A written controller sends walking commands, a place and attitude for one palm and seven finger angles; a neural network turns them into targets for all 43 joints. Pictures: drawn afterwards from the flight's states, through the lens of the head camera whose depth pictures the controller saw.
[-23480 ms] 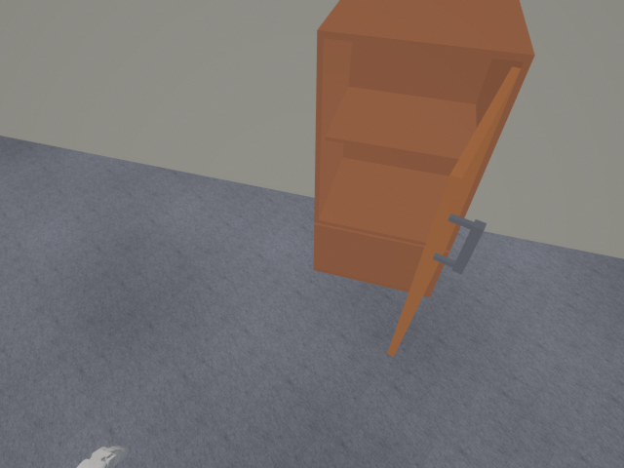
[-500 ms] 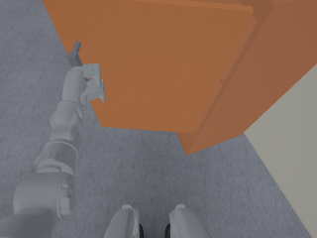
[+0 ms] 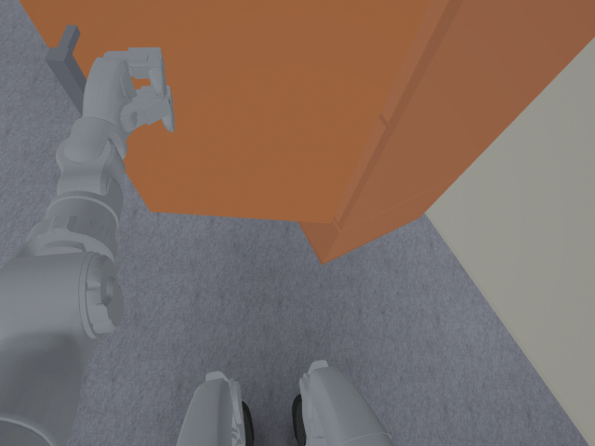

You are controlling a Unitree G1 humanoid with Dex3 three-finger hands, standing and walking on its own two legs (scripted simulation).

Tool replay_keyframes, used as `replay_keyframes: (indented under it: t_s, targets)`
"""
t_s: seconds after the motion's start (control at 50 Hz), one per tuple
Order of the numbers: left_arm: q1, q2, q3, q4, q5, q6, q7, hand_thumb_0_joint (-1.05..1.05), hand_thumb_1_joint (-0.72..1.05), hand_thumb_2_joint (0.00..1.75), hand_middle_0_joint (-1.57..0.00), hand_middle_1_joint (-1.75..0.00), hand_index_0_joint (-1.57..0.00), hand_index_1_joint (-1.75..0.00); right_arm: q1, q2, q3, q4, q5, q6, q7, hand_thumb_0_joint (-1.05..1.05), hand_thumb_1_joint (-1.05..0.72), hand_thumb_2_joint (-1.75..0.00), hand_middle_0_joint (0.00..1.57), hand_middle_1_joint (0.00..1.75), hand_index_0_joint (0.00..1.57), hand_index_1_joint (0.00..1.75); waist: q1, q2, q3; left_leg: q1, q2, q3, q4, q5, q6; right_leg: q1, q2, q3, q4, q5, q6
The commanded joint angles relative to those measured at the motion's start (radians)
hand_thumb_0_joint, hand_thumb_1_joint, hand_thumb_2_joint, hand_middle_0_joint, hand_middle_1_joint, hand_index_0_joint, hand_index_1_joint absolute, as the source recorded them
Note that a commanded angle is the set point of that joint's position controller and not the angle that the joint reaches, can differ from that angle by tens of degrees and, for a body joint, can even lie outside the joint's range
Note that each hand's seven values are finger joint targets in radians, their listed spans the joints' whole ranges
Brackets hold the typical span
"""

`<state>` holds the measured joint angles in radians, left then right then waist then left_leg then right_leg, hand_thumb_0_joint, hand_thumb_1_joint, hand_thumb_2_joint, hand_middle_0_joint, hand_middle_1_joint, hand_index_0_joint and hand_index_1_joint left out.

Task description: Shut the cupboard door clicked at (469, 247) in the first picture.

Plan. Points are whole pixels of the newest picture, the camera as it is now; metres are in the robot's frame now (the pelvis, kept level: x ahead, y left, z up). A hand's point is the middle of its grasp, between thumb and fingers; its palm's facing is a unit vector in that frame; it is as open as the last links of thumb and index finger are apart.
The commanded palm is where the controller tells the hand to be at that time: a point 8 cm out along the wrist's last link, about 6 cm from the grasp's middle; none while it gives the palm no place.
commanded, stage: push the door shut along its arc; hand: left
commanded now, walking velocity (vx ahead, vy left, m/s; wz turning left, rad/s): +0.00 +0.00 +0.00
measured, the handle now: (87, 84) +0.57 +0.20 +0.07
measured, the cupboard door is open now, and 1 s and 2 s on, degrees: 61 45 45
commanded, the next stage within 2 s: pull the fist back off the door in 0.66 s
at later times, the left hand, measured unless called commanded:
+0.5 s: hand (178, 78) +0.57 +0.09 +0.08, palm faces -0.32 -0.95 -0.03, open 3.5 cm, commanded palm +0.59 +0.10 +0.08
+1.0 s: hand (194, 62) +0.61 +0.07 +0.07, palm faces +0.14 -0.99 +0.00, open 3.2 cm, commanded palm +0.57 +0.08 +0.08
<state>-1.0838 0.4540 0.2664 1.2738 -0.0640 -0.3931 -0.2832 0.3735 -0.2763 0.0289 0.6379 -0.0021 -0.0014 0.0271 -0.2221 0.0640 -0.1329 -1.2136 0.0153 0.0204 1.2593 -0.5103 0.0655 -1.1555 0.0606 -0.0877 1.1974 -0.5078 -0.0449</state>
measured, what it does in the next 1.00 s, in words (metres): stands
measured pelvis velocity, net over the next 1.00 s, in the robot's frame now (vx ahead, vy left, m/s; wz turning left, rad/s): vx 0.01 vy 0.00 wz -0.02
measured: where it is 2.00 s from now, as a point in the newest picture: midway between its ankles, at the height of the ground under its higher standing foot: outside the picture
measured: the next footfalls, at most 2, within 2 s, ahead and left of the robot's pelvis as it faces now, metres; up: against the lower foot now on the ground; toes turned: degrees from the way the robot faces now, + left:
none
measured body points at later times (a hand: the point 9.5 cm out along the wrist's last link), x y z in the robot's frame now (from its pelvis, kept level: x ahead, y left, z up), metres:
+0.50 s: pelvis +0.00 -0.01 -0.01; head +0.18 +0.02 +0.40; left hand +0.58 +0.14 +0.09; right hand -0.02 -0.28 -0.11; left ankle +0.04 +0.08 -0.62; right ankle +0.03 -0.10 -0.62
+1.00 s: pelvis +0.01 +0.00 -0.01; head +0.20 +0.01 +0.39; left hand +0.60 +0.12 +0.07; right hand -0.05 -0.23 -0.12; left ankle +0.03 +0.08 -0.62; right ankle +0.03 -0.10 -0.62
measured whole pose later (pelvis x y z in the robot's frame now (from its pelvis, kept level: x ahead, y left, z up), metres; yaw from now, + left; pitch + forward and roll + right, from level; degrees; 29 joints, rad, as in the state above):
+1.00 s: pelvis +0.01 +0.00 -0.01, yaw -1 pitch +33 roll -5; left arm -1.25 0.37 0.34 1.24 0.08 -0.33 0.24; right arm 0.47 -0.22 0.03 0.66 -0.11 -0.05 0.13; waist -0.26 0.09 -0.15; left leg -1.35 0.03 0.01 1.31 -0.53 0.05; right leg -1.29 0.07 -0.10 1.24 -0.52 -0.05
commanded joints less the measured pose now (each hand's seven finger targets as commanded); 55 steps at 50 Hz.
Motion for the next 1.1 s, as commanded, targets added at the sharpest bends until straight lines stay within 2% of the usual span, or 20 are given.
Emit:
replay_keyframes:
  t_s: [0.0,0.02,0.08,0.2,0.26,0.4,0.46,0.52,0.56,0.62,0.7,0.74,0.76,0.78,0.84,0.9,0.96,1.02,1.06,1.08]
  targets:
    - [-0.531,0.218,0.034,-0.242,-0.013,-0.066,-0.011,0.0,0.9,0.9,-1.3,-1.5,-1.3,-1.5,0.197,-0.189,-0.062,-0.042,-0.008,-0.012,-0.012,0.0,-0.9,-0.9,0.2,0.3,0.2,0.3,-0.04,0.105,-0.555,0.452,0.012,-0.134,-0.101,0.366,-0.017,0.152,-0.004,0.081,-0.136,0.284,0.005]
    - [-0.52,0.235,0.044,-0.235,-0.007,-0.065,-0.017,0.0,0.9,0.9,-1.3,-1.5,-1.3,-1.5,0.201,-0.19,-0.064,-0.037,-0.008,-0.011,-0.01,0.0,-0.9,-0.9,0.2,0.3,0.2,0.3,-0.028,0.123,-0.575,0.477,0.015,-0.139,-0.099,0.395,-0.024,0.15,-0.003,0.079,-0.131,0.3,0.004]
    - [-0.534,0.219,0.022,-0.216,-0.007,-0.042,-0.039,0.0,0.9,0.9,-1.3,-1.5,-1.3,-1.5,0.211,-0.191,-0.066,-0.03,-0.005,-0.007,-0.01,0.0,-0.9,-0.9,0.2,0.3,0.2,0.3,-0.049,0.09,-0.565,0.455,0.015,-0.134,-0.091,0.378,-0.018,0.154,0.001,0.081,-0.142,0.299,0.008]
    - [-0.643,0.219,-0.002,-0.229,-0.012,-0.007,-0.068,0.0,0.9,0.9,-1.3,-1.5,-1.3,-1.5,0.238,-0.193,-0.064,-0.007,-0.006,-0.018,-0.02,0.0,-0.9,-0.9,0.2,0.3,0.2,0.3,-0.076,0.124,-0.582,0.475,0.014,-0.139,-0.078,0.396,-0.013,0.13,0.005,0.078,-0.142,0.309,0.005]
    - [-0.694,0.173,-0.051,-0.222,-0.011,0.009,-0.08,0.0,0.9,0.9,-1.3,-1.5,-1.3,-1.5,0.236,-0.192,-0.064,0.01,-0.007,-0.026,-0.022,0.0,-0.9,-0.9,0.2,0.3,0.2,0.3,-0.097,0.148,-0.571,0.491,0.017,-0.146,-0.069,0.39,-0.015,0.08,0.006,0.074,-0.144,0.288,0.006]
    - [-0.775,0.141,-0.078,-0.192,-0.013,0.029,-0.092,0.0,0.9,0.9,-1.3,-1.5,-1.3,-1.5,0.246,-0.196,-0.063,0.035,-0.017,-0.05,-0.026,0.0,-0.9,-0.9,0.2,0.3,0.2,0.3,-0.13,0.179,-0.56,0.513,0.018,-0.157,-0.047,0.41,-0.011,0.003,0.012,0.06,-0.132,0.273,0.0]
    - [-0.798,0.166,-0.069,-0.207,-0.009,0.034,-0.099,0.0,0.9,0.9,-1.3,-1.5,-1.3,-1.5,0.247,-0.201,-0.064,0.041,-0.021,-0.057,-0.026,0.0,-0.9,-0.9,0.2,0.3,0.2,0.3,-0.123,0.195,-0.604,0.533,0.018,-0.162,-0.037,0.431,-0.015,0.0,0.013,0.058,-0.122,0.279,-0.003]
    - [-0.826,0.154,-0.077,-0.18,-0.007,0.049,-0.107,0.0,0.9,0.9,-1.3,-1.5,-1.3,-1.5,0.248,-0.2,-0.063,0.048,-0.022,-0.064,-0.027,0.0,-0.9,-0.9,0.2,0.3,0.2,0.3,-0.137,0.192,-0.599,0.518,0.016,-0.159,-0.025,0.428,-0.012,-0.012,0.016,0.056,-0.115,0.28,-0.001]
    - [-0.855,0.191,-0.059,-0.175,0.0,0.06,-0.107,0.0,0.9,0.9,-1.3,-1.5,-1.3,-1.5,0.254,-0.202,-0.06,0.051,-0.022,-0.066,-0.031,0.0,-0.9,-0.9,0.2,0.3,0.2,0.3,-0.145,0.18,-0.594,0.487,0.016,-0.154,-0.017,0.419,-0.008,-0.004,0.017,0.057,-0.112,0.278,-0.001]
    - [-0.896,0.146,-0.093,-0.182,0.009,0.065,-0.107,0.0,0.9,0.9,-1.3,-1.5,-1.3,-1.5,0.254,-0.202,-0.061,0.059,-0.026,-0.075,-0.03,0.0,-0.9,-0.9,0.2,0.3,0.2,0.3,-0.154,0.229,-0.616,0.534,0.02,-0.168,-0.008,0.438,-0.011,-0.063,0.017,0.051,-0.099,0.269,-0.002]
    - [-0.916,0.166,-0.082,-0.128,0.018,0.094,-0.11,0.0,0.9,0.9,-1.3,-1.5,-1.3,-1.5,0.268,-0.204,-0.055,0.07,-0.03,-0.082,-0.035,0.0,-0.9,-0.9,0.2,0.3,0.2,0.3,-0.177,0.196,-0.578,0.484,0.02,-0.167,0.001,0.418,-0.004,-0.071,0.023,0.042,-0.094,0.258,-0.002]
    - [-0.942,0.176,-0.081,-0.133,0.023,0.104,-0.114,0.0,0.9,0.9,-1.3,-1.5,-1.3,-1.5,0.268,-0.204,-0.055,0.073,-0.033,-0.085,-0.036,0.0,-0.9,-0.9,0.2,0.3,0.2,0.3,-0.176,0.218,-0.606,0.486,0.017,-0.163,0.011,0.423,-0.006,-0.072,0.024,0.043,-0.089,0.262,-0.003]
    - [-0.915,0.221,0.133,-0.153,-0.047,0.12,0.089,0.0,0.9,0.9,-1.3,-1.5,-1.3,-1.5,0.328,-0.182,-0.037,0.029,-0.052,-0.087,-0.023,0.0,-0.9,-0.9,0.2,0.3,0.2,0.3,-0.12,0.234,-0.636,0.442,0.034,-0.17,-0.013,0.399,-0.018,-0.016,0.01,0.052,-0.097,0.262,-0.001]
    - [-0.847,0.172,0.099,-0.124,-0.018,0.125,0.187,0.0,0.9,0.9,-1.3,-1.5,-1.3,-1.5,0.317,-0.173,-0.039,0.022,-0.062,-0.087,-0.001,0.0,-0.9,-0.9,0.2,0.3,0.2,0.3,-0.11,0.244,-0.643,0.44,0.036,-0.177,-0.029,0.403,-0.029,-0.005,0.007,0.051,-0.089,0.259,0.003]
    - [-0.756,0.052,0.093,-0.189,0.009,0.094,0.367,0.0,0.9,0.9,-1.3,-1.5,-1.3,-1.5,0.333,-0.162,-0.057,0.007,-0.088,-0.073,0.046,0.0,-0.9,-0.9,0.2,0.3,0.2,0.3,-0.089,0.22,-0.683,0.512,0.04,-0.185,-0.046,0.488,-0.045,0.005,0.004,0.038,-0.084,0.309,0.014]
    - [-0.736,0.038,0.074,-0.297,0.135,-0.01,0.55,0.0,0.9,0.9,-1.3,-1.5,-1.3,-1.5,0.341,-0.154,-0.073,0.007,-0.12,-0.064,0.093,0.0,-0.9,-0.9,0.2,0.3,0.2,0.3,-0.075,0.225,-0.724,0.538,0.037,-0.171,-0.034,0.552,-0.054,0.014,0.007,0.033,-0.075,0.361,0.018]
    - [-0.712,0.034,0.016,-0.313,0.223,-0.069,0.571,0.0,0.9,0.9,-1.3,-1.5,-1.3,-1.5,0.357,-0.158,-0.094,0.021,-0.12,-0.037,0.118,0.0,-0.9,-0.9,0.2,0.3,0.2,0.3,-0.088,0.178,-0.714,0.533,0.03,-0.149,-0.059,0.531,-0.05,0.098,0.007,0.041,-0.106,0.393,0.022]
    - [-0.663,0.05,0.032,-0.291,0.194,-0.073,0.526,0.0,0.9,0.9,-1.3,-1.5,-1.3,-1.5,0.351,-0.161,-0.1,0.019,-0.1,-0.015,0.113,0.0,-0.9,-0.9,0.2,0.3,0.2,0.3,-0.069,0.152,-0.726,0.544,0.017,-0.137,-0.1,0.505,-0.048,0.196,0.008,0.051,-0.139,0.424,0.02]
    - [-0.636,0.018,0.029,-0.236,0.154,-0.055,0.504,0.0,0.9,0.9,-1.3,-1.5,-1.3,-1.5,0.336,-0.155,-0.096,0.014,-0.089,-0.004,0.105,0.0,-0.9,-0.9,0.2,0.3,0.2,0.3,-0.074,0.103,-0.653,0.488,0.007,-0.118,-0.126,0.43,-0.039,0.237,0.01,0.058,-0.171,0.4,0.025]
    - [-0.612,0.037,0.055,-0.201,0.143,-0.049,0.502,0.0,0.9,0.9,-1.3,-1.5,-1.3,-1.5,0.332,-0.155,-0.092,0.014,-0.086,-0.001,0.101,0.0,-0.9,-0.9,0.2,0.3,0.2,0.3,-0.072,0.066,-0.608,0.446,0.005,-0.111,-0.138,0.384,-0.035,0.253,0.009,0.062,-0.185,0.374,0.028]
